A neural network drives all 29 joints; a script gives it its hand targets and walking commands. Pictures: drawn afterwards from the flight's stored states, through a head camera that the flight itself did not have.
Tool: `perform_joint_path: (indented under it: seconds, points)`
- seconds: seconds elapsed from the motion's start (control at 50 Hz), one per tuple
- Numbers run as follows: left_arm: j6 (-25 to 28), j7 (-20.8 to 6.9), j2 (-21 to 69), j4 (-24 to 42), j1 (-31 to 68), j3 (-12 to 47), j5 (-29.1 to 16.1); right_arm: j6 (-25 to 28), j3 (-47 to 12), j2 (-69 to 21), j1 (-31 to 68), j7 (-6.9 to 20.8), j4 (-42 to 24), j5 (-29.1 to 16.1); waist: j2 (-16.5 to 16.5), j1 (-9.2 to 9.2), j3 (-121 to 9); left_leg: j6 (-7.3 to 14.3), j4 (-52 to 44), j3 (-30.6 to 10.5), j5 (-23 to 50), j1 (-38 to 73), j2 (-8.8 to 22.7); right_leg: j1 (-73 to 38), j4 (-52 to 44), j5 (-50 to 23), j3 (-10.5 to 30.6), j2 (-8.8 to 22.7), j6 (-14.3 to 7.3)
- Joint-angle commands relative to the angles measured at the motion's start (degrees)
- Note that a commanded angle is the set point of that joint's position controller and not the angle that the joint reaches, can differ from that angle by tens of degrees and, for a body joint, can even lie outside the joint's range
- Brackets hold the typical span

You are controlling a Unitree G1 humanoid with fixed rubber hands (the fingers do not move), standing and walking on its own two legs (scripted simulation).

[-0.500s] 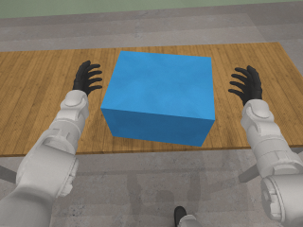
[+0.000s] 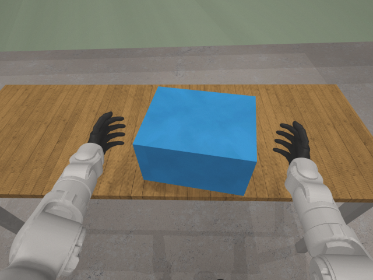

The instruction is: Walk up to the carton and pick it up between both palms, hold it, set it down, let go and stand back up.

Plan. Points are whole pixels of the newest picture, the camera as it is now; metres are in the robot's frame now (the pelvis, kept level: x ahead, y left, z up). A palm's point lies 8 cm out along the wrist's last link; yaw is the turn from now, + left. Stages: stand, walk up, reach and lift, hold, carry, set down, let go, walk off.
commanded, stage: set down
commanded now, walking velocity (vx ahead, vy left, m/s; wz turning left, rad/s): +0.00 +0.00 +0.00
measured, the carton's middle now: (198, 138) +0.50 -0.07 -0.01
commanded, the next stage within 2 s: none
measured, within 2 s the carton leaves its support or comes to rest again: neither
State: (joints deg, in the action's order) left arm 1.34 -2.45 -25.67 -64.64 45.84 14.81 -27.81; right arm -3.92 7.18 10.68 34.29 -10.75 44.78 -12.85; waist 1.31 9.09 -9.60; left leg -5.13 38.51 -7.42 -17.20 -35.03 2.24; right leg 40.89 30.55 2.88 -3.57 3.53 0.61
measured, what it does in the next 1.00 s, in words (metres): stands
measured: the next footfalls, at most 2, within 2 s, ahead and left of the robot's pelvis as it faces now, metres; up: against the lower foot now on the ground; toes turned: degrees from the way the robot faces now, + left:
none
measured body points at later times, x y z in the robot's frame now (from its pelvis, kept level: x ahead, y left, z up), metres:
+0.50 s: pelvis +0.01 +0.02 +0.01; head +0.01 +0.03 +0.46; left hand +0.37 +0.21 +0.02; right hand +0.30 -0.24 +0.03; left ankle +0.02 +0.18 -0.71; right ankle +0.12 -0.14 -0.71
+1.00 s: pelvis +0.02 +0.01 +0.01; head -0.01 +0.01 +0.46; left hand +0.27 +0.23 +0.00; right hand +0.24 -0.23 +0.00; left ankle +0.02 +0.18 -0.71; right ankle +0.12 -0.14 -0.71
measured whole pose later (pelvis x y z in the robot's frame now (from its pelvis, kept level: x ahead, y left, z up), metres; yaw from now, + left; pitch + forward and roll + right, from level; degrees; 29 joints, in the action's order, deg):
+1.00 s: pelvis +0.02 +0.01 +0.01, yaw +2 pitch -3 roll -1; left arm 5.3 -4.3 -24.4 -30.1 -2.1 12.0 -25.1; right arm -1.9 4.6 6.1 -7.7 -10.7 17.8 -10.7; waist 1.4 4.8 -0.4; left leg -4.0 35.2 -8.9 -19.4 -13.0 1.8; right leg 18.7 28.9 6.8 -5.3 4.5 1.9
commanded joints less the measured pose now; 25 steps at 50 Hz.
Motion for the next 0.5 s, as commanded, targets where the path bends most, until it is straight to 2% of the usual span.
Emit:
perform_joint_path:
  seconds: [0.0, 0.02, 0.04, 0.06, 0.08, 0.1, 0.12, 0.14, 0.16, 0.18, 0.2, 0.22, 0.24, 0.26, 0.28, 0.3, 0.32, 0.34, 0.36, 0.38, 0.4, 0.42, 0.44, 0.46, 0.48]
  points:
    - [5.5, -0.1, -11.8, 15.1, 22.3, -4.0, 0.4, 4.7, 0.4, 10.3, 21.4, 0.4, -15.8, 0.4, 2.1, 0.80, -36.1, 3.0, -8.5, 4.7, 3.1, -6.5, -5.7, -43.0, 0.2, 1.9, 4.6, -3.3, -1.4]
    - [5.3, 0.3, -18.0, 15.9, 34.4, -6.9, -0.2, 4.2, 3.4, 10.6, 33.0, 0.1, -20.0, 1.1, 1.9, -1.14, -41.7, 3.2, -8.7, 5.7, 0.6, -9.6, -6.4, -40.5, -0.7, 5.5, 4.7, -3.5, -0.5]
    - [4.7, 0.1, -12.8, 14.9, 21.4, -4.1, 0.0, 3.8, 0.4, 9.1, 19.1, 0.4, -17.0, 0.5, -0.7, 1.63, -37.0, 3.5, -9.1, 4.9, 2.5, -6.7, -5.9, -44.9, -0.4, 2.4, 4.9, -4.2, -0.9]
    - [5.1, 0.5, -17.7, 17.5, 30.1, -7.7, 0.5, 4.0, 3.3, 12.0, 28.8, 0.7, -20.4, 1.1, 1.4, -1.10, -37.8, 2.9, -9.2, 5.8, 1.2, -7.6, -6.4, -41.6, -0.4, 5.1, 4.0, -3.5, -0.3]
    - [5.0, 0.3, -13.9, 16.5, 23.8, -4.1, -0.5, 3.8, 0.2, 9.6, 22.7, 0.8, -19.8, -0.3, -0.3, 1.13, -36.7, 3.3, -8.5, 5.0, 1.3, -7.3, -6.0, -42.8, -0.4, 4.3, 5.1, -3.6, -0.9]
    - [5.6, 0.0, -14.3, 17.6, 25.7, -4.4, -1.5, 3.6, 0.8, 9.6, 23.0, 0.9, -20.3, 0.6, -0.4, 1.10, -36.3, 3.4, -8.5, 5.3, 0.4, -8.9, -5.9, -42.0, 0.6, 5.9, 4.5, -4.0, -0.7]
    - [5.0, 0.1, -15.6, 17.2, 24.1, -6.1, -0.3, 3.1, 0.8, 9.7, 23.2, 0.6, -20.9, 0.5, -0.3, -0.03, -34.3, 3.4, -9.2, 5.3, -0.3, -8.9, -6.3, -42.6, -0.8, 6.7, 5.1, -3.4, -0.3]
    - [5.1, -0.6, -10.8, 15.9, 14.8, -4.5, 0.4, 3.1, -1.3, 6.8, 14.7, 0.7, -19.7, 0.2, -1.4, 1.35, -31.5, 4.0, -9.6, 5.0, 0.9, -8.5, -6.1, -45.5, -0.8, 5.7, 5.3, -3.3, -0.6]
    - [5.4, -0.9, -12.6, 17.3, 15.4, -6.1, 1.0, 3.5, -0.2, 8.2, 14.7, 0.6, -21.1, 0.6, -1.1, 0.02, -31.3, 3.6, -10.5, 5.0, 1.3, -6.2, -6.0, -45.1, -1.6, 6.0, 4.9, -3.2, -0.5]
    - [5.0, -0.8, -12.7, 15.7, 17.5, -6.5, 1.8, 3.0, -0.1, 8.7, 17.1, 0.9, -19.1, 0.7, 1.2, -1.18, -30.1, 3.9, -10.5, 4.9, -0.3, -7.8, -5.5, -43.4, -0.3, 7.0, 4.6, -3.3, -0.7]
    - [5.0, -1.4, -10.9, 16.3, 11.8, -5.0, 1.4, 2.9, -1.0, 7.5, 11.5, 1.1, -17.2, -0.2, 1.2, 1.05, -28.7, 4.0, -10.8, 4.7, -1.8, -9.0, -5.2, -45.4, -0.3, 7.3, 4.9, -3.1, -0.9]
    - [5.6, -1.3, -13.3, 17.9, 14.1, -6.3, 1.8, 3.4, 0.0, 7.6, 13.8, 0.9, -20.3, 0.0, 1.4, -0.49, -28.1, 3.8, -11.4, 4.8, -2.7, -8.7, -5.6, -44.8, -1.1, 7.9, 4.2, -3.0, -0.6]
    - [5.7, -0.5, -12.5, 17.9, 14.2, -5.6, 1.4, 3.3, -0.4, 8.5, 15.3, 1.4, -18.9, -0.4, 4.2, -0.69, -27.0, 3.5, -12.4, 4.1, -4.0, -9.6, -4.6, -43.4, -0.1, 8.3, 3.3, -3.1, -0.9]
    - [6.2, -0.5, -12.3, 19.9, 13.2, -5.8, 2.1, 3.7, -0.4, 7.4, 13.6, 1.7, -20.8, -0.1, 3.0, -1.46, -27.6, 3.5, -11.9, 4.7, -2.4, -7.6, -5.2, -43.5, -0.1, 6.3, 3.3, -2.9, -0.4]
    - [7.1, -0.2, -12.1, 22.8, 10.3, -5.5, 2.4, 4.7, 0.5, 7.8, 10.7, 1.8, -22.2, 0.3, 4.6, 0.04, -28.9, 3.1, -12.6, 3.7, -1.7, -5.9, -5.0, -43.2, 0.0, 4.1, 2.7, -3.4, -0.5]
    - [7.3, -0.1, -11.4, 22.5, 7.8, -5.8, 2.5, 5.3, -1.0, 6.8, 9.6, 2.1, -22.4, -0.7, 4.5, -0.78, -29.2, 3.3, -12.8, 3.4, -1.1, -5.9, -4.0, -44.5, 0.5, 2.3, 2.9, -3.7, -0.6]
    - [7.7, -0.1, -11.0, 22.8, 6.4, -5.7, 2.5, 5.7, -0.7, 7.6, 7.2, 2.6, -21.5, -0.5, 4.8, -1.42, -27.4, 2.9, -12.4, 4.1, 0.4, -4.5, -4.8, -44.1, 0.3, 1.8, 2.5, -3.3, -0.8]
    - [8.5, 0.0, -9.9, 25.5, 6.7, -4.1, 1.7, 6.1, -0.9, 7.0, 6.5, 2.8, -21.8, -0.4, 5.1, -0.97, -27.6, 2.7, -13.2, 3.0, 0.5, -3.5, -3.5, -43.4, 1.9, 0.1, 1.3, -4.1, -0.8]
    - [8.2, 0.7, -13.3, 25.3, 10.0, -6.7, 2.1, 6.4, 2.8, 9.8, 11.3, 2.6, -25.3, 1.2, 5.5, -1.98, -27.8, 2.1, -13.6, 3.1, -0.7, -3.5, -4.1, -41.9, 0.9, 1.6, 0.8, -3.9, -0.4]
    - [8.4, 0.0, -7.3, 24.2, -5.4, -3.9, 4.1, 6.6, -1.6, 6.2, -5.0, 2.8, -18.8, 0.4, 5.3, -0.48, -21.2, 2.3, -13.7, 2.0, 1.5, -3.5, -3.3, -45.6, 1.0, -2.5, 1.9, -3.6, -1.3]
    - [8.8, 0.1, -13.1, 28.9, 5.9, -8.0, 4.1, 7.6, 2.6, 9.3, 6.7, 2.4, -25.4, 1.8, 6.3, -3.18, -24.8, 2.0, -13.8, 4.0, 1.1, -2.3, -4.4, -43.4, 0.5, -0.7, 0.9, -3.9, -0.4]
    - [8.4, 0.3, -8.2, 26.0, -5.7, -5.0, 4.0, 7.5, -0.4, 7.8, -3.9, 3.0, -19.7, 0.4, 5.3, -0.64, -20.4, 2.0, -14.8, 2.6, 2.4, -0.3, -3.2, -45.0, 0.3, -2.8, 0.7, -4.2, -1.4]
    - [9.0, 1.3, -15.0, 33.8, 10.6, -7.4, 3.0, 8.3, 4.6, 11.9, 11.8, 2.8, -29.1, 0.8, 9.3, -3.77, -24.7, 1.1, -15.6, 3.6, -2.3, -0.7, -4.0, -40.3, 0.1, 2.7, 0.5, -3.8, -0.4]
    - [8.0, 1.4, -9.4, 27.7, -3.3, -4.1, 2.9, 7.1, 0.8, 8.7, -3.5, 3.5, -21.3, 0.1, 7.1, -0.41, -19.0, 1.7, -15.3, 1.0, -1.6, -1.1, -2.7, -41.8, 1.5, 0.3, 0.5, -4.7, -1.0]
    - [8.6, 1.1, -12.5, 32.2, 2.8, -6.2, 1.4, 7.7, 2.6, 9.2, 4.9, 3.1, -27.9, 0.7, 5.4, -2.84, -20.9, 1.3, -14.2, 4.0, -1.0, -3.2, -4.1, -42.2, -0.5, 1.3, 1.1, -3.5, -1.0]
